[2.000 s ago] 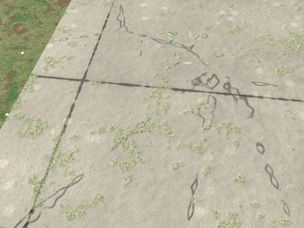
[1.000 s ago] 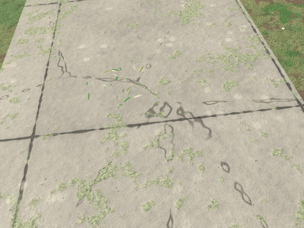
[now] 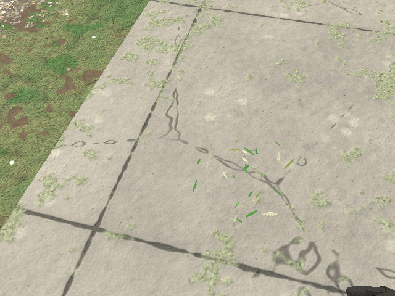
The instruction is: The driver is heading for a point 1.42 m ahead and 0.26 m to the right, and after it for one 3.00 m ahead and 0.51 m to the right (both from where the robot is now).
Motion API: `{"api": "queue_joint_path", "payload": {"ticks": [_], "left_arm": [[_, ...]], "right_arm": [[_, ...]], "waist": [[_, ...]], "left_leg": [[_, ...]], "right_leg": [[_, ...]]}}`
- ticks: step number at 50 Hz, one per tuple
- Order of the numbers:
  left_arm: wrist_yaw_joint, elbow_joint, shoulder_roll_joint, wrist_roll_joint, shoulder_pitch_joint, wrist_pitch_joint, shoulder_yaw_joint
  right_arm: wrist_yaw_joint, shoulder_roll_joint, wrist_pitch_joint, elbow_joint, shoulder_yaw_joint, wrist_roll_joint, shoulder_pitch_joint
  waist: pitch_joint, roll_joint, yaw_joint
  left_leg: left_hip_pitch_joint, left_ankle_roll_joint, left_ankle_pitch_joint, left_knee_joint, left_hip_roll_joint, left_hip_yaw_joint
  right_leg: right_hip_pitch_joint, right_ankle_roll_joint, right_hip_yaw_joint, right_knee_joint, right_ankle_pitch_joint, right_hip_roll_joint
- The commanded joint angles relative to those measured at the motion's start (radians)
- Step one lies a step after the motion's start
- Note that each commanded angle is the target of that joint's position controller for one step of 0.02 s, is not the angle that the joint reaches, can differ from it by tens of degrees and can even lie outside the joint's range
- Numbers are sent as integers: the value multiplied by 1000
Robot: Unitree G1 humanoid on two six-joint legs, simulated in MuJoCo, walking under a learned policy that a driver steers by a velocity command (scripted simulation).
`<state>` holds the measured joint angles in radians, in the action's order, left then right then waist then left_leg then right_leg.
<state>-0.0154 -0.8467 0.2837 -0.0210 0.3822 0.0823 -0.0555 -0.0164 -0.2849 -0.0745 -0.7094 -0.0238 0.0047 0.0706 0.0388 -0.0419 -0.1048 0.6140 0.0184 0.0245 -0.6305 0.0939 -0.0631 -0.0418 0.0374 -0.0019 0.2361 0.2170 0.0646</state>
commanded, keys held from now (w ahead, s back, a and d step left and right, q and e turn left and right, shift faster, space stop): w+e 0.68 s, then w+q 0.32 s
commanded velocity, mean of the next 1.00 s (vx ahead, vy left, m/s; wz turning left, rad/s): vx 0.50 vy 0.00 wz -0.31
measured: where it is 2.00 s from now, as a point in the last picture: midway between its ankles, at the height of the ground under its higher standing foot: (274, 143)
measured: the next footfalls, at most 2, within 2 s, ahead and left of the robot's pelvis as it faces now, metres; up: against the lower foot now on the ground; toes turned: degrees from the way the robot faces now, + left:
left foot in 0.12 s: +0.24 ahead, +0.15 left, +0.00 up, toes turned -4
right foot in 0.64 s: +0.46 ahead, -0.16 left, +0.00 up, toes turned -24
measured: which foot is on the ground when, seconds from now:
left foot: up 0.00-0.10, down 0.12-0.64, up 0.66-1.00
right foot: down 0.00-0.12, up 0.14-0.62, down 0.64-1.00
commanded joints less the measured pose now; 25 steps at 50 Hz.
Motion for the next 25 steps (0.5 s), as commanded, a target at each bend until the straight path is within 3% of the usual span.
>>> {"api": "queue_joint_path", "payload": {"ticks": [1,3,4,5,6,7,8,9,11,12,14,17,21,25], "left_arm": [[10,48,182,-12,-6,0,-41],[17,41,193,-10,-2,-11,-46],[19,41,192,-8,-10,-17,-45],[19,42,170,-2,-6,-18,-36],[17,65,112,16,-17,-16,-13],[19,92,6,10,101,-3,18],[21,82,79,-16,98,4,2],[21,96,149,-31,21,2,-20],[25,111,137,-13,-53,-10,-26],[23,111,121,-10,-50,-22,-29],[18,118,81,-11,-51,-43,-24],[15,151,61,-2,-101,-58,-22],[-11,188,43,-2,-206,-49,-10],[-34,247,41,-2,-336,-48,-3]], "right_arm": [[-10,-78,-25,88,-19,7,-81],[-13,-105,-33,86,-31,8,-60],[-11,-120,-36,73,-41,8,-11],[-3,-155,-36,43,-61,5,95],[7,-214,-36,23,-81,-12,252],[10,-303,-20,4,-104,-23,337],[5,-226,-15,-2,-86,-14,350],[5,-166,-16,1,-69,-7,294],[2,-99,-19,3,-49,-11,180],[2,-80,-24,-1,-45,-18,147],[3,-82,-37,-13,-52,-19,122],[9,-114,-48,-40,-67,-18,128],[20,-148,-37,-62,-76,-14,145],[23,-183,-17,-93,-88,3,210]], "waist": [[14,102,39],[1,116,68],[-20,119,104],[-84,108,156],[-217,47,228],[-364,-218,196],[-363,-220,212],[-221,-137,211],[-94,-77,162],[-64,-91,134],[-38,-78,110],[-9,-29,104],[17,-7,136],[56,11,180]], "left_leg": [[-128,-2,-59,92,-43,13],[-187,-20,-6,134,-53,8],[-268,-35,17,163,-60,20],[-429,-60,41,182,-66,33],[-677,-116,54,151,70,-86],[-998,-247,206,211,315,-470],[-965,-275,387,310,328,-641],[-855,-236,413,331,295,-506],[-648,-203,248,380,217,-294],[-575,-193,182,412,190,-215],[-502,-202,86,463,179,-121],[-496,-217,-21,499,186,-16],[-518,-195,-76,511,157,130],[-611,-177,-99,493,184,195]], "right_leg": [[-92,154,-186,-52,-198,-264],[-53,130,-222,1,-197,-286],[-58,113,-218,57,-236,-276],[-87,87,-189,181,-310,-227],[-219,48,-145,440,-189,-164],[-559,-21,-33,793,248,-26],[-679,-27,-122,960,373,-51],[-737,-22,-132,1013,292,-96],[-695,-28,-104,962,156,-158],[-649,-30,-109,931,114,-183],[-604,-39,-98,904,70,-197],[-647,-52,-107,810,-27,-205],[-617,-44,-57,582,-220,-191],[-624,-14,1,445,-225,-174]]}}
Over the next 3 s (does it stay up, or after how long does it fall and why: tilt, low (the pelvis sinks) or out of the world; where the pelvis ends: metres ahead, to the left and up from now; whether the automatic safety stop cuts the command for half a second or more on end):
stays up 1.60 -0.29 0.00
